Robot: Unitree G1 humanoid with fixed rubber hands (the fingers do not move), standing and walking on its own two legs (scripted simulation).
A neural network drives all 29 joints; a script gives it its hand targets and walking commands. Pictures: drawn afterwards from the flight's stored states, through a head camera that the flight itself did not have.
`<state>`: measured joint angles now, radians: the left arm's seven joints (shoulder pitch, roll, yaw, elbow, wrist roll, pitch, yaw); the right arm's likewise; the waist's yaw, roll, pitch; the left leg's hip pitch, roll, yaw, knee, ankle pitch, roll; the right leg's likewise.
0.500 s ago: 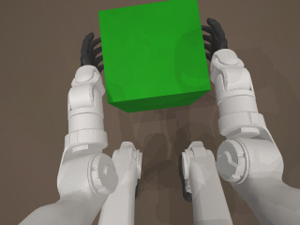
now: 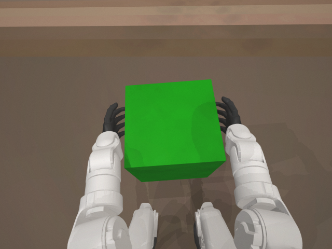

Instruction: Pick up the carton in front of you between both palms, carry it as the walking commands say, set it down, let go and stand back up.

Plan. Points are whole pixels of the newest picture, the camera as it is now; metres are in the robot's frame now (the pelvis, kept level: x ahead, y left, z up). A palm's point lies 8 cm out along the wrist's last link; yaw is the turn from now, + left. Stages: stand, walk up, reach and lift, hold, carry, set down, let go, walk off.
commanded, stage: reach and lift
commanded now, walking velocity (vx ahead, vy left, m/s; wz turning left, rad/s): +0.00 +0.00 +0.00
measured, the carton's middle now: (171, 137) +0.41 +0.01 -0.10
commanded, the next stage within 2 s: hold in 1.62 s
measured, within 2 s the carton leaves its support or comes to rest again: neither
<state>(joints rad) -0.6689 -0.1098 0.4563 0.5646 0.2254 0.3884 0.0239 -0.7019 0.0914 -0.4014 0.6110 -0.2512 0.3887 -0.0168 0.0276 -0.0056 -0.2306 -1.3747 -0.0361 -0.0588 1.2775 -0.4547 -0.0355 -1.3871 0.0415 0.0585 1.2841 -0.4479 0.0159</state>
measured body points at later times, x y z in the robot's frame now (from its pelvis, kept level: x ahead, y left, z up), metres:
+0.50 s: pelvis +0.04 +0.01 +0.12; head +0.07 +0.01 +0.57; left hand +0.37 +0.16 +0.11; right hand +0.37 -0.14 +0.11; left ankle +0.06 +0.13 -0.60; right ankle +0.07 -0.12 -0.60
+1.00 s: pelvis +0.04 +0.01 +0.14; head +0.02 +0.01 +0.59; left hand +0.35 +0.16 +0.16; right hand +0.35 -0.15 +0.16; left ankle +0.06 +0.13 -0.60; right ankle +0.07 -0.12 -0.60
